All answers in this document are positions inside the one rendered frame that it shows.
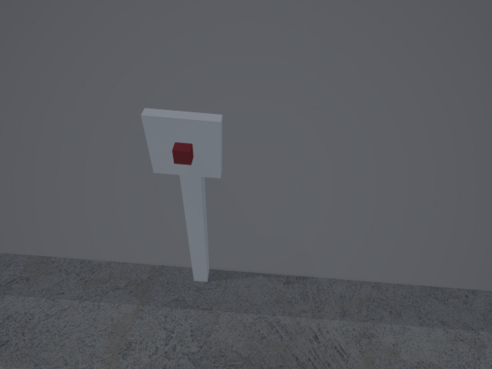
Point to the panel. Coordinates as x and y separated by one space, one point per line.
204 131

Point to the button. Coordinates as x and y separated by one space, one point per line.
182 153

